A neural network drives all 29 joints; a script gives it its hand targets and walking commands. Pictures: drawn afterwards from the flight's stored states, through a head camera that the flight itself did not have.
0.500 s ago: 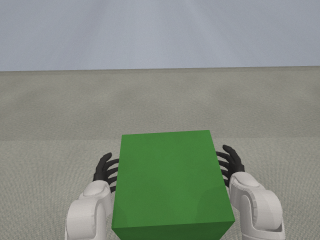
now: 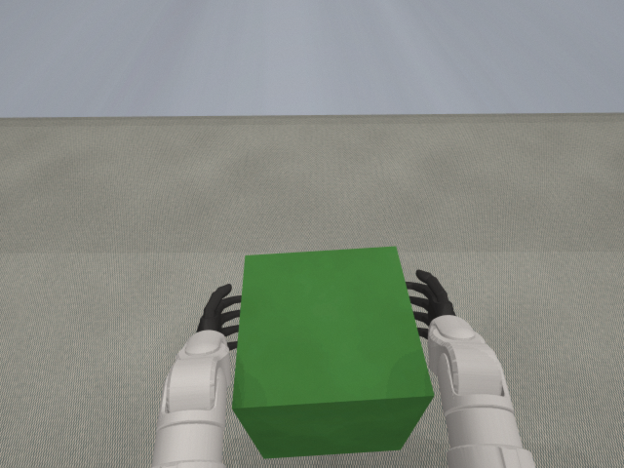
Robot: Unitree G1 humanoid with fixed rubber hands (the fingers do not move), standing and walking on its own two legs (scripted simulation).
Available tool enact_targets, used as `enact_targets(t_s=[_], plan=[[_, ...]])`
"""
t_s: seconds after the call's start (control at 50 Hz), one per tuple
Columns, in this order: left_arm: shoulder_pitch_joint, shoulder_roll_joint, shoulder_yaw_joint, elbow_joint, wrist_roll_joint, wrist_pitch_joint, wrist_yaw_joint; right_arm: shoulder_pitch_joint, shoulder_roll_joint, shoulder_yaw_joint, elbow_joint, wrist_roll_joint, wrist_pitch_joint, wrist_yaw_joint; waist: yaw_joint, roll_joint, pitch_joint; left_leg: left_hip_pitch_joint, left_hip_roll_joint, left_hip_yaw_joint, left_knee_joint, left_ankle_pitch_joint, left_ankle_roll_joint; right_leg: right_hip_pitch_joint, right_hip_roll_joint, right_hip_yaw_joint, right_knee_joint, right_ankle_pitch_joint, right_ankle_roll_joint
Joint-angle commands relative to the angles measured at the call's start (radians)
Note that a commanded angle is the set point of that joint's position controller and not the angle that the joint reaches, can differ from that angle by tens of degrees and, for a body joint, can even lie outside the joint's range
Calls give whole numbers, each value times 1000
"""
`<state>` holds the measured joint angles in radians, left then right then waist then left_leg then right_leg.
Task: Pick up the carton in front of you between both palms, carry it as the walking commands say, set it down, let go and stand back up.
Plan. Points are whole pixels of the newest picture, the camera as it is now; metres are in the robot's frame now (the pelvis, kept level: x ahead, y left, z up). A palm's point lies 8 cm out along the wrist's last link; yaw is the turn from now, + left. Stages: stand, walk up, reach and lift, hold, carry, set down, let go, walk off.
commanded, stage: carry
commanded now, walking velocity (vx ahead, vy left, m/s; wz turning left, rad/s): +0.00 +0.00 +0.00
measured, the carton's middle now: (326, 357) +0.28 +0.00 -0.05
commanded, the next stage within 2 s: hold in 0.50 s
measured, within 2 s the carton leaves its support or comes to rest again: neither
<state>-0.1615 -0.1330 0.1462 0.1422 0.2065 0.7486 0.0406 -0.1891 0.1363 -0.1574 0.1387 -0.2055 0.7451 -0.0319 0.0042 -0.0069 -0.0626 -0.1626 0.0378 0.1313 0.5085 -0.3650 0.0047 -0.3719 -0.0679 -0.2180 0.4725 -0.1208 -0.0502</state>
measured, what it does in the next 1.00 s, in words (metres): stands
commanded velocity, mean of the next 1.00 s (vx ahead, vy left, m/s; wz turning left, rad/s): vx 0.00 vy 0.00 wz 0.00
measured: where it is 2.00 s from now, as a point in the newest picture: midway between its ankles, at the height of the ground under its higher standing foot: outside the picture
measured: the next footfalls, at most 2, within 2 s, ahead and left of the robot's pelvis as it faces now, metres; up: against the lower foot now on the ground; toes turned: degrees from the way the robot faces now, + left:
none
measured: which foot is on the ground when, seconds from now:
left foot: down 0.00-1.00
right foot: down 0.00-1.00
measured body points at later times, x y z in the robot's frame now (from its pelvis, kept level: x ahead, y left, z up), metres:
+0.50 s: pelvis +0.00 +0.01 +0.00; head +0.00 +0.01 +0.45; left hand +0.30 +0.16 +0.02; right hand +0.31 -0.14 +0.03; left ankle -0.06 +0.11 -0.73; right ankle +0.08 -0.10 -0.73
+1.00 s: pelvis -0.03 -0.01 +0.01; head -0.05 -0.03 +0.45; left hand +0.25 +0.17 +0.03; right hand +0.29 -0.13 +0.04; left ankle -0.06 +0.11 -0.73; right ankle +0.08 -0.12 -0.73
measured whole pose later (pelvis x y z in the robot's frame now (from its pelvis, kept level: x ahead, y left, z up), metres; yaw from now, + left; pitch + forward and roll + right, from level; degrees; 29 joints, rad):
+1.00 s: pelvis -0.03 -0.01 +0.01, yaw +6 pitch -8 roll +0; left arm -0.24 -0.15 0.22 0.27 0.23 0.65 0.00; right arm -0.26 0.15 -0.20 0.17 -0.26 0.72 -0.02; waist 0.00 0.04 0.09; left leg -0.02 -0.01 -0.04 0.44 -0.28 0.00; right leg -0.17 -0.02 -0.04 0.38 -0.07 -0.01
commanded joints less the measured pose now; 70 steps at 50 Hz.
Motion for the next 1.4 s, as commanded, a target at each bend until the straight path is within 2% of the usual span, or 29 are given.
enact_targets(t_s=[0.0,0.06,0.1,0.14,0.24,0.48,0.5,0.54,0.58,0.6,0.62,0.66,0.68,0.72,0.74,0.78,0.8,0.86,0.88,0.9,0.92,0.94,0.98,1.08,1.1,1.16,1.24,1.26,1.38], plan=[[-453,-689,-463,-25,-169,-99,-167,-439,657,467,-14,178,-96,176,-1,28,-234,-77,110,-97,-107,159,27,229,-107,138,-18,153,5],[-494,-773,-507,-14,-193,-120,-194,-473,740,518,-17,191,-115,196,-3,-20,-232,-78,117,-113,-102,122,35,221,-108,138,-37,104,7],[-521,-811,-530,-40,-208,-117,-209,-487,793,542,-30,203,-110,211,-5,18,-245,-80,112,-103,-85,147,34,224,-111,147,-25,158,5],[-487,-863,-562,-60,-224,-97,-213,-462,827,574,-52,217,-87,214,-4,-3,-280,-69,113,-104,-71,203,36,251,-116,133,-6,213,1],[-461,-848,-547,-74,-212,-59,-216,-438,823,548,-65,204,-50,213,-4,21,-272,-60,112,-97,-49,295,28,234,-112,131,2,270,-1],[-503,-853,-555,-84,-222,-53,-220,-446,832,534,-54,203,-45,219,-4,6,-254,-59,111,-103,-87,250,35,222,-107,120,-2,181,12],[-396,-862,-499,-47,-194,-70,-220,-342,828,540,-99,221,-48,214,-39,126,-149,-154,-74,-283,-164,563,26,542,144,283,-10,396,3],[-388,-785,-483,-97,-153,-112,-196,-378,801,550,-173,218,-70,201,31,70,-230,-80,-71,-289,-153,663,27,616,134,315,-18,526,37],[-398,-791,-455,-69,-142,-118,-182,-381,761,553,-170,214,-76,199,12,74,-209,-67,-90,-267,-169,549,19,648,120,331,-46,466,40],[-386,-795,-484,-65,-167,-122,-183,-387,779,575,-180,231,-74,198,27,12,-225,-29,-78,-274,-177,591,20,623,144,304,-38,475,51],[-398,-796,-464,-32,-161,-122,-184,-375,742,542,-150,208,-76,199,1,37,-210,-15,-86,-271,-193,519,19,606,140,309,-41,430,50],[-433,-808,-466,-30,-163,-124,-194,-408,753,520,-118,197,-82,194,3,33,-150,-38,-79,-274,-177,505,11,552,155,299,-50,310,38],[-434,-795,-469,-16,-164,-116,-195,-374,753,499,-92,174,-79,191,-33,42,-116,-39,-88,-267,-189,436,3,548,158,299,-53,282,39],[-474,-820,-500,-21,-192,-117,-206,-383,784,500,-65,174,-75,192,-32,32,-102,-62,-74,-277,-199,421,6,542,167,288,-52,239,34],[-498,-851,-499,-39,-199,-122,-216,-419,786,520,-96,176,-80,195,-33,75,-160,-104,-90,-273,-197,360,5,612,153,302,-53,222,29],[-507,-831,-481,-4,-191,-120,-219,-431,815,515,-71,172,-70,200,-15,15,-102,-138,-74,-285,-217,291,26,585,156,287,-47,184,30],[-531,-838,-490,-9,-190,-121,-223,-416,823,510,-62,170,-68,204,-39,32,-116,-136,-85,-273,-203,282,19,593,150,290,-53,172,29],[-533,-846,-466,2,-171,-121,-228,-443,841,507,-46,169,-70,216,-5,49,-105,-181,-83,-275,-223,238,28,612,147,287,-53,156,32],[-544,-850,-465,26,-177,-121,-228,-456,845,518,-52,172,-65,213,-25,32,-114,-173,-74,-279,-221,213,36,621,151,286,-45,145,37],[-519,-862,-441,50,-157,-117,-230,-467,834,496,-13,171,-57,220,10,70,-78,-254,-80,-271,-242,139,37,672,139,292,-47,116,32],[-530,-850,-434,64,-160,-118,-232,-458,847,489,1,164,-58,224,-10,26,-42,-252,-76,-273,-259,128,47,625,152,284,-53,106,39],[-582,-884,-441,61,-172,-126,-237,-494,856,501,-17,168,-64,225,-18,57,-80,-271,-79,-273,-248,110,44,670,144,289,-47,99,36],[-584,-886,-437,52,-172,-134,-240,-529,878,504,-5,181,-61,235,9,3,-104,-273,-72,-270,-254,76,56,694,141,287,-51,64,48],[-624,-919,-401,115,-151,-136,-256,-548,901,478,54,172,-65,258,-7,45,-76,-329,-69,-263,-259,-20,71,699,119,309,-62,-35,46],[-631,-923,-395,125,-146,-142,-260,-577,907,481,71,175,-61,258,17,17,-61,-350,-63,-266,-253,-45,78,706,124,305,-63,-73,48],[-727,-899,-327,190,-106,-161,-287,-616,949,421,150,136,-69,249,-15,23,-69,-359,-85,-240,-207,-88,75,658,105,335,-82,-171,57],[-838,-825,-151,372,-8,-224,-307,-771,925,266,297,69,-118,238,14,-18,-63,-340,-97,-228,-120,-82,78,593,89,363,-79,-272,66],[-899,-804,-130,398,11,-244,-304,-800,916,224,322,50,-142,227,-7,-1,-40,-360,-108,-229,-98,-108,76,575,83,380,-75,-313,65],[-915,-614,151,563,163,-323,-262,-844,739,-48,481,-100,-229,171,-8,1,-13,-504,-107,-222,20,-89,62,440,92,395,15,-326,64]])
